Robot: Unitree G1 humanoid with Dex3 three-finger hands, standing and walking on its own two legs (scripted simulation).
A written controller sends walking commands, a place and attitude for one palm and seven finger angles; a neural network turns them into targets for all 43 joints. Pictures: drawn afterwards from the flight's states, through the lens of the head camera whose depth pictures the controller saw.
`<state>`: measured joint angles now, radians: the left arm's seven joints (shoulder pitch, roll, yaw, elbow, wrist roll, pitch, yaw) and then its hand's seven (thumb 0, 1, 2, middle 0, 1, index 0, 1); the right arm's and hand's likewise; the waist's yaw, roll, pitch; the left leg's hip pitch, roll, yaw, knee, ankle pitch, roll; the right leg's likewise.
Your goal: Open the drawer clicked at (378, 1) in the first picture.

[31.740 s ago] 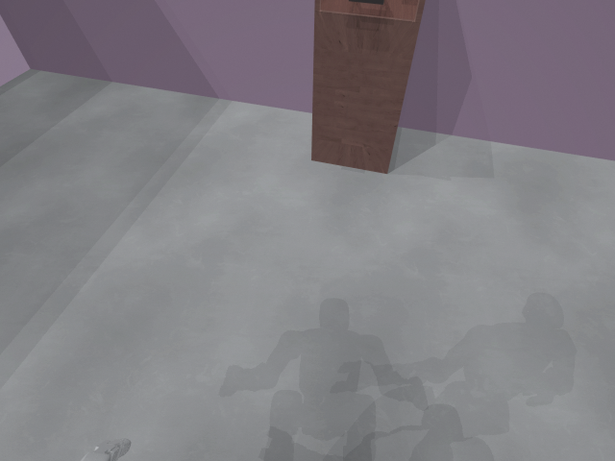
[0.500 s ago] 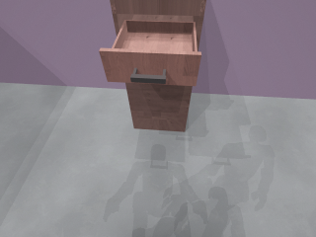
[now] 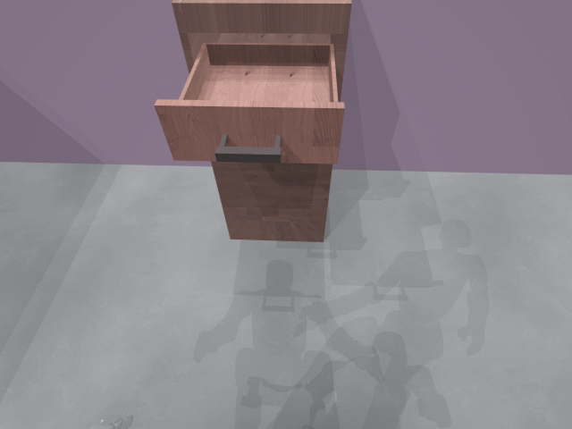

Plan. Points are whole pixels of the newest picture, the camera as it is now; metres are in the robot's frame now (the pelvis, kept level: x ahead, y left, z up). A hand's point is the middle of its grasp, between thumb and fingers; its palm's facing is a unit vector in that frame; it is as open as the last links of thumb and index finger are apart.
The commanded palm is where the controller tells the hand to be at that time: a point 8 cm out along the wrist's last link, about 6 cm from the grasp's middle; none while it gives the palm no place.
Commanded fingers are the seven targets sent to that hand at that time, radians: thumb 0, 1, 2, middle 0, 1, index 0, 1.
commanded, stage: look to check the result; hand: left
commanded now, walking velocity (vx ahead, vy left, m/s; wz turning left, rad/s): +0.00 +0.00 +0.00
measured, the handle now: (249, 147) +0.60 +0.10 +0.03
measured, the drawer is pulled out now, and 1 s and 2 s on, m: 0.30 0.30 0.30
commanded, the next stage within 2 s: stand and wait in 0.48 s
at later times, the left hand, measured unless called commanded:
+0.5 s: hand out of the picture +0.11 +0.25 -0.15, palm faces -0.04 -0.94 -0.35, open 7.4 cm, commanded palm none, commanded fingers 0.00 0.90 0.90 -0.20 -0.30 -0.20 -0.30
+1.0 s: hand out of the picture +0.12 +0.25 -0.16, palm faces -0.05 -0.94 -0.34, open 7.4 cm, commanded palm none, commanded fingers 0.00 0.90 0.90 -0.20 -0.30 -0.20 -0.30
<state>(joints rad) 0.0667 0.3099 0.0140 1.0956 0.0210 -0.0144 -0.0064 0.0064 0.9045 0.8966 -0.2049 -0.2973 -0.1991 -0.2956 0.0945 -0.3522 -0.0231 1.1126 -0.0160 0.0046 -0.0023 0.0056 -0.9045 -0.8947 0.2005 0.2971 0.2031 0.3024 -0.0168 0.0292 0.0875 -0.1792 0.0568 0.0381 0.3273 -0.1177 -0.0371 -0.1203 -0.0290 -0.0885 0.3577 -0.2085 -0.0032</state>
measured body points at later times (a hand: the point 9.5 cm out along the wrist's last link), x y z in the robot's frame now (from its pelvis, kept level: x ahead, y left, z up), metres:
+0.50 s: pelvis +0.03 +0.00 +0.00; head +0.06 -0.01 +0.45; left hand +0.11 +0.29 -0.13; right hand +0.11 -0.29 -0.14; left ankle +0.04 +0.14 -0.75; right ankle -0.01 -0.11 -0.75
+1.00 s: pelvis +0.04 +0.00 +0.00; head +0.07 +0.00 +0.45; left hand +0.13 +0.30 -0.13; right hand +0.11 -0.29 -0.14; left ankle +0.04 +0.14 -0.75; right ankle -0.01 -0.11 -0.75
